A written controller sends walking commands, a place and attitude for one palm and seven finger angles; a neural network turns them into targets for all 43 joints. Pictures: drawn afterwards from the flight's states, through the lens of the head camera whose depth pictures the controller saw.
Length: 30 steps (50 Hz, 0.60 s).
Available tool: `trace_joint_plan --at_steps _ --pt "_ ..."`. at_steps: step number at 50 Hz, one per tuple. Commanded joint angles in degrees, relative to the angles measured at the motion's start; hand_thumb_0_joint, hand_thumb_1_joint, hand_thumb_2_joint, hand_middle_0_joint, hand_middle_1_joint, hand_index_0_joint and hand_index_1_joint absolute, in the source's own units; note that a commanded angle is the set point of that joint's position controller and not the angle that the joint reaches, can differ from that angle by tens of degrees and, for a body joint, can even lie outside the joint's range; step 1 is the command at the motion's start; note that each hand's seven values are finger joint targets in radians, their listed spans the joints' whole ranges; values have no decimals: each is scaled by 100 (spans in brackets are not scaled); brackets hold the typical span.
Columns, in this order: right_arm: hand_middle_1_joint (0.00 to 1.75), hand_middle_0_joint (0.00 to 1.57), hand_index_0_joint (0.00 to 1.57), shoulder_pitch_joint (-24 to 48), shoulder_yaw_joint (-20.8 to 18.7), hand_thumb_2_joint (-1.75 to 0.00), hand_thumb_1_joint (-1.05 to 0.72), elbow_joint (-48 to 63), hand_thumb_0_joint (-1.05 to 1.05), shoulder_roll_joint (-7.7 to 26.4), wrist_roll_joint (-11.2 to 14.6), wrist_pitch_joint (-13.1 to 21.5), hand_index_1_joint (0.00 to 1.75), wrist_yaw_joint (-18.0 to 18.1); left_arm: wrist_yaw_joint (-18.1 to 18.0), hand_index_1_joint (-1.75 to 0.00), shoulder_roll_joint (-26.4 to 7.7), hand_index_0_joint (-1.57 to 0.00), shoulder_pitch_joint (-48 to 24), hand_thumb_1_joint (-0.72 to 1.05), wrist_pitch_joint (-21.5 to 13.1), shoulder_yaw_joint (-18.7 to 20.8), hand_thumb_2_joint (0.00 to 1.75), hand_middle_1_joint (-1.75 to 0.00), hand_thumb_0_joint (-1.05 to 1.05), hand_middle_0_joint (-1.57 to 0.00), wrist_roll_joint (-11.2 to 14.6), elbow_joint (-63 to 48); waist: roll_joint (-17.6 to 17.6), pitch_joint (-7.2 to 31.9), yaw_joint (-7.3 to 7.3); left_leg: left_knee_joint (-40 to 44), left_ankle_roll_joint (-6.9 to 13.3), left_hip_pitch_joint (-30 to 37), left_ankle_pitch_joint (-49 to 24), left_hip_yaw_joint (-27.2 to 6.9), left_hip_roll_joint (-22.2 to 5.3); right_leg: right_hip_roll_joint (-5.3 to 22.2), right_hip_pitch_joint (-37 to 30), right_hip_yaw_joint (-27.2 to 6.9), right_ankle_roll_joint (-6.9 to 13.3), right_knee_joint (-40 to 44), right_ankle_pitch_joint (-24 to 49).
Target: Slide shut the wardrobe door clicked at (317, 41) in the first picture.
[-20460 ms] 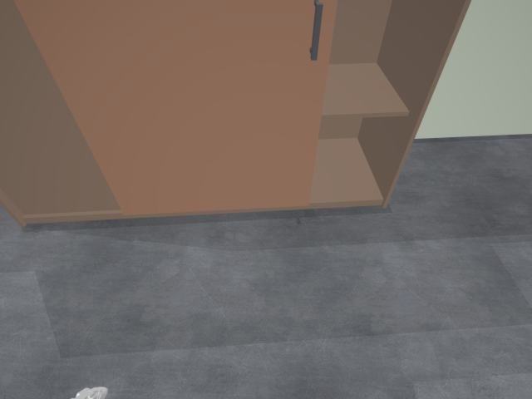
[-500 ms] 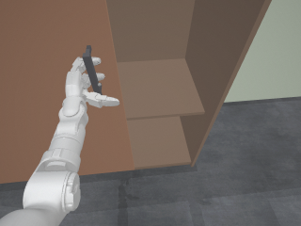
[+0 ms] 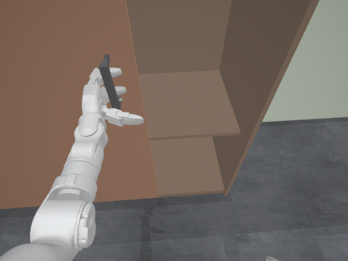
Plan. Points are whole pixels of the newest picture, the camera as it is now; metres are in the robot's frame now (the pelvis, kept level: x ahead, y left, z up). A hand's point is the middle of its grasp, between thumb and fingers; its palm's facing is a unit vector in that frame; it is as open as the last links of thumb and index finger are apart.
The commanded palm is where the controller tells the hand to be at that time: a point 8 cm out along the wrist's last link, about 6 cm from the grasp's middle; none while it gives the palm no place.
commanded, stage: slide the fingers in behind the handle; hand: left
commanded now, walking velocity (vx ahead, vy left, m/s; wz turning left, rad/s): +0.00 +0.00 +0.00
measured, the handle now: (112, 86) +0.51 +0.15 +0.13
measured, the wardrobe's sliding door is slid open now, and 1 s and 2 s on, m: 0.38 0.38 0.38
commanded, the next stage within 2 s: grip the handle and tug to test in 0.26 s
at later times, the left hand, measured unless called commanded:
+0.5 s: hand (120, 100) +0.45 +0.12 +0.14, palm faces +0.08 -1.00 -0.01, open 13.8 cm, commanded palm +0.42 +0.16 +0.13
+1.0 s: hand (118, 98) +0.46 +0.13 +0.14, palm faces +0.06 -1.00 +0.00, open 6.3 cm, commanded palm +0.42 +0.17 +0.13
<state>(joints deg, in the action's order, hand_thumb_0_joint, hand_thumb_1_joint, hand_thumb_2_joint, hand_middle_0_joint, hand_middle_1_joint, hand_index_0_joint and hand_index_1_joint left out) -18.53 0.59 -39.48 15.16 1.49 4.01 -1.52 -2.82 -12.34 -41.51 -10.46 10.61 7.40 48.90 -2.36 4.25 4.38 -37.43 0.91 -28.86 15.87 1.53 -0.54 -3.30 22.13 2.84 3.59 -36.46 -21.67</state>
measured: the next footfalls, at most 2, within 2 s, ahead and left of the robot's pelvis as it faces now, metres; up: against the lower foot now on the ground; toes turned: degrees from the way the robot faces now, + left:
none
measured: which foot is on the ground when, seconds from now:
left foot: down 0.00-1.00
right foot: down 0.00-1.00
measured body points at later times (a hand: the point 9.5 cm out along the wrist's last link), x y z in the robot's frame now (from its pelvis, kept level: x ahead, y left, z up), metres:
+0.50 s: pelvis +0.00 +0.00 +0.00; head +0.03 -0.01 +0.45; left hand +0.44 +0.17 +0.14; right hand +0.08 -0.25 -0.12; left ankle +0.03 +0.11 -0.72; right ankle -0.04 -0.08 -0.72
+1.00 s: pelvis +0.00 +0.01 +0.00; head +0.03 +0.00 +0.45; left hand +0.45 +0.18 +0.14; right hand +0.08 -0.25 -0.12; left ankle +0.03 +0.11 -0.72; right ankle -0.04 -0.08 -0.72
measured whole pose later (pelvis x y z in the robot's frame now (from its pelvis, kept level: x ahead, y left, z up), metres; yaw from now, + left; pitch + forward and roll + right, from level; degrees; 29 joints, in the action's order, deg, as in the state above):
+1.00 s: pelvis +0.00 +0.01 +0.00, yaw -1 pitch +7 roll -1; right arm -19.1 0.7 -39.5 14.8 1.4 4.0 -1.8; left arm -2.4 -12.2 -40.9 -9.6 10.7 7.3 47.6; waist -2.1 4.5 4.5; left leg -37.3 1.5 -28.6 16.2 2.1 -0.3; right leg -3.1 21.8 2.1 2.9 -35.9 -21.5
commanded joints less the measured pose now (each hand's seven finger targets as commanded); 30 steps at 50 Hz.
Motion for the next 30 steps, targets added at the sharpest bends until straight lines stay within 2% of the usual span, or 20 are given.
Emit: trace_joint_plan --at_steps 1,3,4,5,6,7,8,9,12,14,15,17,18,21,22,25,27,28,29,30 --pt "30 20 20 -200 -266 -90 -90 549 0 708 6 240 30 40 117 -120 -525 -30 -2866 -50 -456 -223 30 -120 0 -30 9 -1436 180 1873 187 46 189 1858 -1483 -208 140 79 161 -338 -294 525 2638" --pt "30 20 20 -216 -280 -90 -90 569 0 713 -2 269 30 17 97 -120 -455 -30 -2796 -50 -488 -285 30 -120 0 -30 -18 -1584 26 2080 131 30 171 2041 -1663 -236 140 63 166 -303 -261 463 2678" --pt "30 20 20 -207 -273 -90 -90 545 0 705 1 276 30 9 88 -120 -388 -30 -2820 -50 -477 -337 30 -120 0 -30 -7 -1546 77 1979 175 30 172 2028 -1634 -243 131 61 222 -287 -267 486 2640" --pt "30 20 20 -236 -286 -90 -90 531 0 734 -9 278 30 11 63 -120 -518 -30 -2838 -50 -487 -226 30 -120 0 -30 -16 -1568 208 2031 159 34 169 2038 -1651 -270 116 50 213 -267 -261 468 2614" --pt "30 20 20 -214 -285 -90 -90 555 0 725 -16 292 30 2 67 -120 -410 -30 -2861 -50 -499 -318 30 -120 0 -30 0 -1643 207 2049 176 26 179 2033 -1676 -244 129 51 186 -297 -278 469 2712" --pt "30 20 20 -227 -298 -90 -90 537 0 762 -6 291 30 1 53 -120 -583 -30 -2718 -50 -495 -192 30 -120 0 -30 -17 -1576 317 1992 113 25 176 1987 -1737 -256 122 53 154 -285 -263 472 2747" --pt "30 20 20 -203 -276 -90 -90 543 0 721 -11 291 30 -3 80 -120 -338 -30 -2662 -50 -462 -359 30 -120 0 -30 7 -1512 306 1894 174 35 188 1919 -1666 -230 136 55 164 -302 -289 487 2772" --pt "30 20 20 -229 -275 -90 -90 517 0 741 -7 292 30 4 81 -120 -489 -30 -2833 -50 -456 -249 30 -120 0 -30 14 -1544 382 1882 190 31 196 1872 -1604 -227 138 62 146 -315 -305 501 2780" --pt "30 20 20 -205 -281 -90 -90 515 0 764 2 268 30 16 97 -120 -675 -30 -2777 -50 -432 -153 30 -120 0 -30 -23 -1550 189 1900 123 52 183 1891 -1630 -213 146 81 107 -329 -284 508 2777" --pt "30 20 20 -207 -280 -90 -90 546 0 725 -2 277 30 3 103 -120 -510 -30 -2717 -50 -418 -221 30 -120 0 -30 1 -1670 57 2013 109 49 168 2002 -1709 -234 140 64 115 -292 -267 470 2764" --pt "30 20 20 -202 -278 -90 -90 527 0 719 -2 278 30 9 102 -120 -475 -30 -2724 -50 -402 -259 30 -120 0 -30 5 -1615 143 1966 149 50 166 2017 -1699 -246 123 59 153 -274 -268 482 2709" --pt "30 20 20 -226 -292 -90 -90 520 0 770 -12 281 30 14 74 -120 -701 -30 -2592 -50 -404 -62 30 -120 0 -30 11 -1610 372 1982 83 49 185 1945 -1743 -231 131 55 57 -299 -280 509 2811" --pt "30 20 20 -195 -274 -90 -90 550 0 717 -5 281 30 8 101 -120 -512 -30 -2563 -50 -398 -223 30 -120 0 -30 6 -1646 203 1960 93 78 168 1913 -1707 -230 133 63 41 -298 -276 474 2810" --pt "30 20 20 -189 -287 -90 -90 544 0 714 -5 299 30 -4 70 -122 -369 -32 -2671 -36 -399 -311 36 -122 0 -32 8 -1676 157 1880 140 70 164 2025 -1644 -251 115 43 224 -254 -261 505 2585" --pt "30 20 20 -205 -288 -90 -90 539 0 756 -7 296 30 -3 43 -123 -548 -32 -2606 -31 -396 -193 38 -123 0 -32 2 -1641 317 1910 87 78 169 1972 -1682 -258 113 41 157 -260 -258 511 2622" --pt "30 20 20 -202 -279 -90 -90 537 0 725 -15 281 30 2 47 -125 -547 -33 -2682 -17 -381 -166 44 -125 0 -33 -8 -1670 147 1931 123 77 167 1986 -1655 -240 120 52 148 -283 -266 500 2654" --pt "30 20 20 -204 -297 -90 -90 553 0 755 -15 279 30 8 44 -126 -633 -35 -2584 -8 -389 -133 48 -126 0 -35 -30 -1711 270 2006 77 70 167 1993 -1776 -243 113 46 83 -284 -263 481 2749" --pt "30 20 20 -186 -285 -90 -90 557 0 705 -9 280 30 -9 55 -127 -394 -35 -2580 -3 -392 -322 50 -127 0 -35 -38 -1776 31 1991 106 85 143 2106 -1813 -267 102 41 173 -235 -238 451 2671" --pt "30 20 20 -181 -287 -90 -90 562 0 702 -9 291 30 -19 49 -127 -400 -35 -2570 1 -388 -260 52 -127 0 -35 -2 -1800 -20 2009 84 59 142 2135 -1787 -255 106 36 197 -249 -241 475 2626" --pt "30 20 20 -190 -289 -90 -90 562 0 718 -14 295 30 -21 44 -128 -437 -36 -2553 6 -391 -246 54 -128 0 -36 3 -1817 146 2012 92 67 141 2125 -1803 -278 95 25 170 -229 -237 466 2642"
